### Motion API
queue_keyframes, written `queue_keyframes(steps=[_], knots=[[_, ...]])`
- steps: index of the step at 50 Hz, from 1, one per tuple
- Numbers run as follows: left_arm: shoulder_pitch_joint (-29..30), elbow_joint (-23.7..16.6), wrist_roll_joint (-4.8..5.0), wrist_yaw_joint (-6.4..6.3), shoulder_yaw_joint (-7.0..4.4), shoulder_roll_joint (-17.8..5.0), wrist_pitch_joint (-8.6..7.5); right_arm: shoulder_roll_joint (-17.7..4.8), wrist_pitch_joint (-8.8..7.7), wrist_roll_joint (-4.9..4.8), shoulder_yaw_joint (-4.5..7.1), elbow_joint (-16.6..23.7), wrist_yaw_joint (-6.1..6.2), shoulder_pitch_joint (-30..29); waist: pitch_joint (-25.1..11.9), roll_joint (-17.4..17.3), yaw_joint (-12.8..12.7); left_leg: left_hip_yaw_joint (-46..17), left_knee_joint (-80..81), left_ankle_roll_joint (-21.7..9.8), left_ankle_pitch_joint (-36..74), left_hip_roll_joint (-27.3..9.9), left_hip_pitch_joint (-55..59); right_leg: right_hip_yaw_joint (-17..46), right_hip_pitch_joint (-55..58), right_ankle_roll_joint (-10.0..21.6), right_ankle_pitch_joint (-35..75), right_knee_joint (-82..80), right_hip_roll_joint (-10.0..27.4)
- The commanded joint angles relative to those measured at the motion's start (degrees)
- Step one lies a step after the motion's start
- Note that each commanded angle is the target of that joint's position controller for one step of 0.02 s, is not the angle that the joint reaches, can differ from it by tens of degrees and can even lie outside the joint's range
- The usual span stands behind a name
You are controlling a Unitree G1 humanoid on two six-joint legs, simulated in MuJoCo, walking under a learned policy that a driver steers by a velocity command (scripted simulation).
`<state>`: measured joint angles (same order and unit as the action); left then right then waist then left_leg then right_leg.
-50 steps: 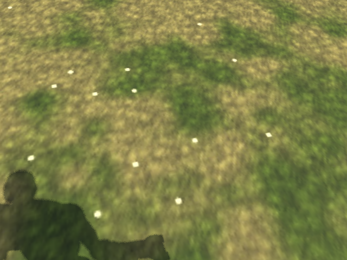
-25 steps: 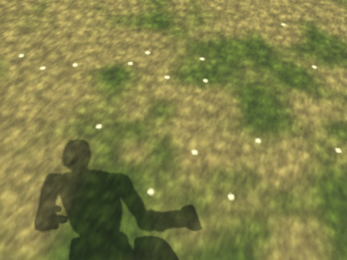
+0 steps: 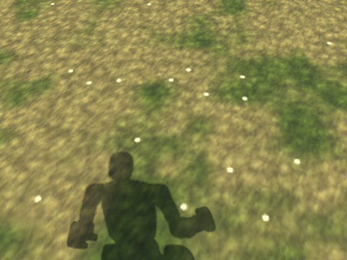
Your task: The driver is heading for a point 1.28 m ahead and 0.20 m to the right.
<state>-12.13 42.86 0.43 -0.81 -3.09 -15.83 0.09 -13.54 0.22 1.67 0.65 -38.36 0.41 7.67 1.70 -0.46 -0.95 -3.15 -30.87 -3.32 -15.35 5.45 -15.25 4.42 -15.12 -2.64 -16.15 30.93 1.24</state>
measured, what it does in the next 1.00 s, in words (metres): walks ahead: right foot, then left foot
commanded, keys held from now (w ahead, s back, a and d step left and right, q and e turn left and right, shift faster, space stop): e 0.34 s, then w+e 0.16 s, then w+q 0.50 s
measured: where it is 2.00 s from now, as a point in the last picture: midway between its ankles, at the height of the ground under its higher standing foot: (221, 200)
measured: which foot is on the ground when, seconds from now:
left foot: down 0.00-0.42, up 0.44-0.96, down 0.98-1.00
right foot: down 0.00-0.14, up 0.16-0.40, down 0.42-1.00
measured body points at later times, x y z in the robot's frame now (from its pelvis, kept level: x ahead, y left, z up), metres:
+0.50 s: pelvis +0.00 -0.07 -0.01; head +0.02 -0.11 +0.44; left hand +0.21 +0.15 -0.08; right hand +0.06 -0.39 -0.11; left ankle +0.01 +0.08 -0.68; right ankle -0.03 -0.16 -0.73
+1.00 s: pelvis +0.23 -0.11 -0.02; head +0.27 -0.13 +0.43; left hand +0.28 +0.18 -0.13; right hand +0.41 -0.39 -0.10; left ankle +0.36 -0.05 -0.73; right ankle -0.02 -0.16 -0.71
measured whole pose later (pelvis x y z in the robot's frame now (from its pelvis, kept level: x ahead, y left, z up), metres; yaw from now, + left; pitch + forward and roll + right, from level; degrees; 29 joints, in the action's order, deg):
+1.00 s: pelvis +0.23 -0.11 -0.02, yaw -9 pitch +3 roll +1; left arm -23.0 45.3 -0.3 -1.6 -2.8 -17.7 -2.0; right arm -16.2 -4.2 -1.4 2.5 -37.2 -4.0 3.4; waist 2.3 -0.1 -3.4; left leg 3.5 -32.7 -5.5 -4.7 3.0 -30.6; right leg -5.6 2.6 1.1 -27.4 34.3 1.2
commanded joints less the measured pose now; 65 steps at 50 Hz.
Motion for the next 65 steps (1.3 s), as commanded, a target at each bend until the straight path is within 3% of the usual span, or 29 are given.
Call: queue_keyframes(steps=[1,4,6,9,10,12,15,17,20,21,22,23,24,27,29,36,43,46,48,49,50,51,52,53,54,55,59,62,65], knots=[[4.45,-5.56,0.23,-0.12,-2.28,-9.25,-1.05,-8.73,0.05,-0.37,3.73,4.09,1.16,0.55,-3.94,8.54,2.77,-0.41,-0.34,0.41,4.68,-3.64,4.21,9.72,-3.14,6.5,14.35,-5.54,5.56],[4.08,-6.92,0.41,-0.33,-2.43,-9.23,-0.84,-7.86,0.87,-0.5,4.4,4.92,1.13,1.74,-4.47,6.7,2.57,-0.53,0.12,-0.79,4.71,-4.98,5.08,11.06,-5.45,6.52,11.6,-2.99,4.41],[3.83,-7.96,0.6,-0.5,-2.29,-8.49,-0.33,-8.48,0.9,-0.56,5.01,5.14,0.89,2.74,-4.54,1.46,2.28,-4.62,4.11,-3.35,5.96,-9.12,6.74,7.91,-8.9,4.56,8.14,2.58,1.09],[2.28,-8.92,0.17,-0.09,-2.46,-8.15,0.56,-10.24,0.18,-0.66,5.5,5.55,1.15,2.52,-5.18,-9.63,1.51,-18.81,10.22,-13.88,20.66,-25.84,8.76,-0.28,-15.03,0.87,-14.35,22.34,-1.19],[3.59,-9.55,0.38,0.17,-2.97,-9.06,0.86,-10.16,-0.27,-0.55,5.3,5.77,1.37,2.99,-4.58,-6.79,2.27,-20.0,10.66,-16.08,26.46,-28.53,8.9,0.28,-17.85,0.34,-19.05,30.64,0.07],[4.0,-9.75,0.95,0.41,-2.69,-7.37,1.67,-11.49,-0.66,-1.21,5.74,5.52,1.55,0.76,-2.99,-2.88,1.16,-13.48,10.56,-13.55,27.05,-26.17,8.81,0.47,-19.66,-0.28,-16.28,30.69,2.59],[4.46,-10.29,1.07,1.17,-1.59,-5.19,1.96,-12.76,0.29,-1.42,6.31,5.03,1.54,-0.84,-4.32,-6.13,1.83,-2.76,9.47,-10.15,29.25,-20.87,6.81,-4.51,-11.87,-0.6,-10.29,20.96,1.94],[3.85,-10.76,1.38,1.88,-1.85,-6.08,2.02,-13.06,0.85,-1.94,6.47,4.34,1.45,0.28,-6.09,-8.12,2.17,0.0,7.6,-9.16,28.87,-20.65,8.06,-6.96,-7.68,-0.13,-7.22,13.56,0.38],[-2.27,-8.79,1.33,1.97,-2.95,-7.27,2.5,-12.26,0.63,-3.57,6.3,2.95,0.86,2.71,-7.71,-5.8,-0.05,4.21,2.48,-4.33,0.37,-18.92,0.1,-10.45,6.83,3.79,-0.14,-0.75,-3.95],[-7.77,-7.4,1.75,1.57,-4.15,-10.0,2.27,-8.81,0.19,-2.44,5.3,2.82,0.37,2.94,-7.1,1.79,-1.76,9.23,-9.43,-0.47,-11.49,-15.35,-10.57,-2.08,16.08,7.15,-2.85,-4.99,0.08],[-10.77,-9.16,1.06,1.16,-5.59,-18.33,1.18,-5.17,-0.47,-0.16,3.91,7.24,-0.06,-0.73,-5.54,17.51,-2.03,10.83,-30.51,4.59,-24.67,-6.23,-31.83,30.29,21.83,17.73,-10.17,-11.89,17.69],[-11.34,-9.97,-0.7,1.85,-4.71,-16.31,-0.94,-8.86,-2.1,-1.91,4.87,8.62,-0.12,-5.98,-6.09,10.83,-5.94,-0.74,-36.42,4.07,-22.72,-5.47,-36.39,40.38,17.94,23.83,-19.96,-19.48,21.46],[-8.6,-9.69,-1.0,1.86,-3.65,-13.37,-2.22,-11.29,-2.97,-3.65,5.63,8.62,-0.46,-6.87,-1.1,8.62,-3.58,-2.18,-36.47,2.84,-16.21,-7.56,-37.69,36.79,15.18,21.82,-25.25,-21.1,19.82],[-2.82,-9.91,-0.3,0.69,-1.63,-8.59,-2.82,-11.59,-3.85,-1.52,6.04,4.19,-0.46,-1.46,0.82,8.0,0.37,-0.75,-29.92,3.7,0.09,-10.56,-31.57,21.1,10.82,15.5,-13.41,-20.74,12.26],[-4.13,-9.1,-1.02,0.3,-1.39,-8.3,-3.52,-9.96,-4.07,-1.86,5.58,2.34,-0.98,-0.62,-0.14,7.25,0.04,1.05,-27.89,4.79,7.78,-10.21,-29.28,14.95,11.2,14.53,-3.7,-21.74,10.28],[-8.98,-4.79,-0.9,0.28,-1.54,-9.23,-4.49,-7.36,-4.08,-3.08,3.91,2.01,-2.02,-5.21,2.43,6.18,-3.32,1.36,-13.14,5.53,18.28,-10.18,-29.45,3.5,15.13,12.47,9.08,-24.06,10.14],[-11.69,-1.1,-0.23,0.28,-1.93,-10.03,-3.86,-5.34,-5.33,-3.36,2.21,5.02,-4.77,-11.82,6.37,3.99,-5.71,4.22,-2.77,1.92,15.93,-7.99,-29.08,-3.56,20.7,12.34,21.58,-22.22,12.79],[-10.91,-0.95,-0.13,-0.48,-2.26,-11.74,-3.18,-6.94,-5.49,-3.0,2.78,5.62,-5.35,-9.74,1.4,6.61,-2.95,8.55,-1.53,-1.34,9.63,-3.69,-20.4,-6.72,23.5,10.66,51.46,-13.34,12.71],[-9.81,-1.39,-0.26,-1.39,-2.4,-13.0,-2.3,-11.39,-5.06,-3.14,5.07,3.21,-4.63,2.77,-7.75,7.56,4.37,10.36,0.01,-4.65,9.29,0.48,-2.48,-9.61,20.94,8.38,68.25,4.16,11.04],[-9.43,-2.33,-0.61,-1.73,-2.08,-12.76,-2.72,-14.36,-4.57,-3.43,6.45,1.65,-3.65,11.98,-12.7,5.46,9.2,3.68,0.44,-7.43,11.93,-3.06,15.53,-10.16,8.29,6.29,58.81,17.83,9.84],[-14.13,-5.26,-1.9,-0.77,0.26,-5.63,-4.25,-20.5,-4.33,-2.92,7.83,1.09,-2.9,18.09,-20.95,-10.01,6.5,-27.15,0.81,-18.66,4.29,-20.4,39.89,-9.24,-18.16,1.76,10.66,43.29,-0.71],[-12.18,-4.7,-1.32,0.29,0.58,-7.19,-6.54,-16.15,-4.4,-3.08,6.6,1.1,-2.58,19.1,-28.69,-8.2,8.35,-44.58,9.69,-21.38,-0.5,-25.08,44.6,2.04,-25.48,2.01,-14.94,51.72,-5.05],[-5.36,-7.14,1.45,1.17,-0.35,-10.03,-7.73,-14.11,-4.2,-2.74,5.93,1.06,-2.24,16.51,-19.31,-5.74,9.11,-35.34,12.03,-17.82,-1.97,-22.92,38.49,3.8,-31.04,2.67,-11.07,52.03,-1.27],[-2.44,-8.45,1.58,1.28,0.13,-9.67,-8.53,-13.06,-4.1,-2.96,5.56,1.68,-2.02,12.62,-12.13,-1.16,7.06,-28.23,13.29,-15.81,0.52,-20.5,28.63,2.68,-30.89,3.34,-6.55,47.02,1.43],[-1.47,-8.59,0.23,1.0,0.02,-9.16,-8.75,-12.01,-4.0,-2.89,5.17,2.36,-1.93,8.98,-7.06,1.99,4.33,-23.84,14.76,-14.54,5.19,-18.1,19.47,1.63,-28.68,3.01,-4.36,41.38,3.16],[-2.33,-8.5,-0.64,0.78,-0.4,-9.44,-8.22,-10.78,-4.09,-2.25,4.63,3.28,-1.76,6.52,-4.4,0.87,1.96,-20.38,16.65,-14.21,9.83,-16.07,12.51,1.41,-24.96,2.44,-2.62,38.39,4.55],[-4.3,-8.3,-1.71,0.44,0.34,-6.97,-5.92,-11.49,-4.46,-2.4,4.81,3.0,-0.82,3.85,-1.33,-2.37,-1.25,-13.04,19.73,-14.6,18.62,-12.58,-2.26,-1.46,-19.14,-1.6,1.17,28.57,4.87],[3.34,-10.11,-1.81,0.48,1.42,-4.47,-6.19,-12.75,-4.17,-2.94,5.26,1.87,-0.15,5.4,-0.37,-3.12,1.67,-8.55,18.31,-11.12,14.8,-8.39,-6.89,-2.84,-14.22,-2.53,14.71,12.98,2.42],[9.02,-11.39,-0.34,1.04,1.11,-5.31,-6.81,-13.74,-3.48,-3.54,5.61,0.28,0.15,10.04,-1.68,-4.15,4.59,-12.1,16.05,-9.19,8.7,-9.58,-3.76,-1.8,-10.25,-2.63,21.51,3.19,-0.43]])
Keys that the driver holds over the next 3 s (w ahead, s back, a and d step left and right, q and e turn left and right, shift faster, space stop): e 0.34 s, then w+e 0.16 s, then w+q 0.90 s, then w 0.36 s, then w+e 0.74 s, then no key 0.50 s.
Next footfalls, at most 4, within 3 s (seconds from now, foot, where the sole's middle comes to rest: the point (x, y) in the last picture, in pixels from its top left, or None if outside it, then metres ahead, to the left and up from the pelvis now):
0.42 right None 0.00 -0.17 -0.77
0.98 left None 0.40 -0.05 -0.77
1.42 right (260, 220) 0.66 -0.30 -0.77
1.92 left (186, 174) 0.87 0.00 -0.77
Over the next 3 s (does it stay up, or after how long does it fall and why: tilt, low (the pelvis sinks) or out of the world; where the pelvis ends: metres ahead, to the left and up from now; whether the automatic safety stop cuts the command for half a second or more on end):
stays up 1.23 -0.18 0.00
